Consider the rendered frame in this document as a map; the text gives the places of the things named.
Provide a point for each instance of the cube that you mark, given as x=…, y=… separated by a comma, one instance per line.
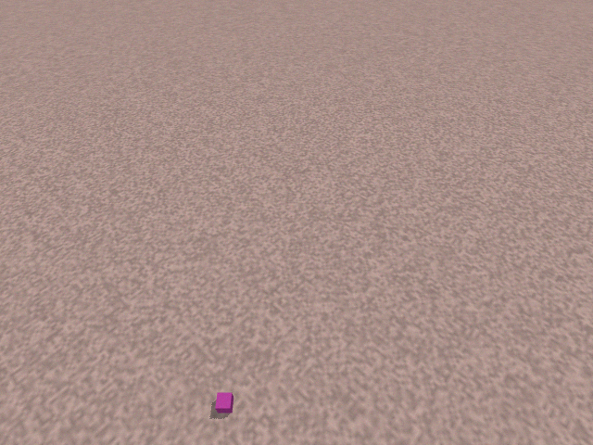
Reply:
x=224, y=403

